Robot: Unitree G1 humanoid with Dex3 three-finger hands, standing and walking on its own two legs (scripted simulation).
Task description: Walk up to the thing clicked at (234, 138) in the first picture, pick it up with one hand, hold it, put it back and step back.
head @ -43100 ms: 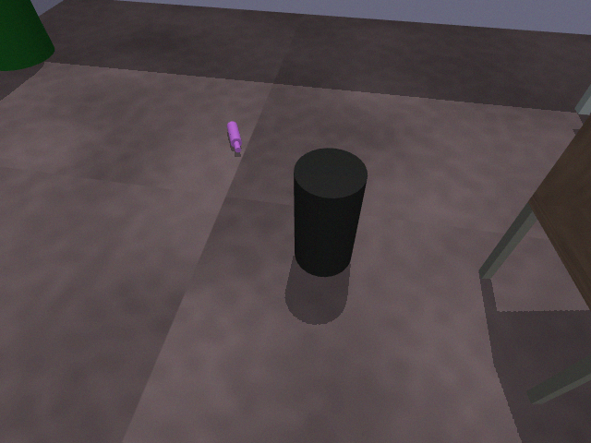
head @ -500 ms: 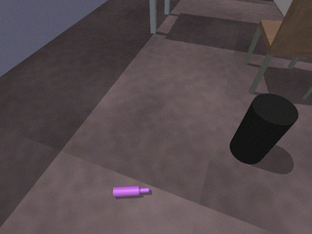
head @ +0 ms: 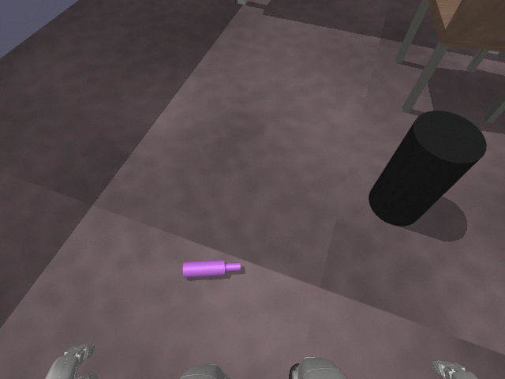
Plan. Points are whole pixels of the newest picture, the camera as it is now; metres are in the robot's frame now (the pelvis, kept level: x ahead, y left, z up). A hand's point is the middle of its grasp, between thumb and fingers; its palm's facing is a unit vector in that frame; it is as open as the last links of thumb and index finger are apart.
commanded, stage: step back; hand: left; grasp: from above
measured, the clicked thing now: (212, 268) +0.51 +0.14 -0.73
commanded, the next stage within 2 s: none
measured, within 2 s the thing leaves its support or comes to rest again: neither
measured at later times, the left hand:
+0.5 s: hand out of the picture +0.03 +0.26 -0.15, palm faces -0.12 -0.91 -0.41, open 7.4 cm
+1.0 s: hand out of the picture -0.09 +0.27 -0.15, palm faces -0.04 -0.94 -0.34, open 7.4 cm
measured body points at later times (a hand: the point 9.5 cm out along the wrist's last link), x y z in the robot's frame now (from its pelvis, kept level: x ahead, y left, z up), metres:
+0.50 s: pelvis -0.09 +0.01 -0.01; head -0.03 -0.01 +0.43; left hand +0.04 +0.31 -0.13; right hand -0.01 -0.31 -0.14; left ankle -0.02 +0.10 -0.73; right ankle -0.10 -0.10 -0.73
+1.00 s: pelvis -0.23 +0.02 +0.00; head -0.17 +0.04 +0.44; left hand -0.09 +0.32 -0.13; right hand -0.16 -0.29 -0.11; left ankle -0.22 +0.13 -0.73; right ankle -0.16 -0.10 -0.68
